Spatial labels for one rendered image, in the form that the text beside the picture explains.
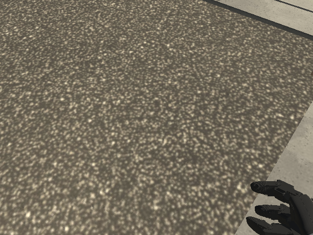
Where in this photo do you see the robot right hand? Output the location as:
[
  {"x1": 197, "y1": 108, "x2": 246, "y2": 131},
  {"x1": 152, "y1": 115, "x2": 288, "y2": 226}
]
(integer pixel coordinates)
[{"x1": 246, "y1": 179, "x2": 313, "y2": 235}]

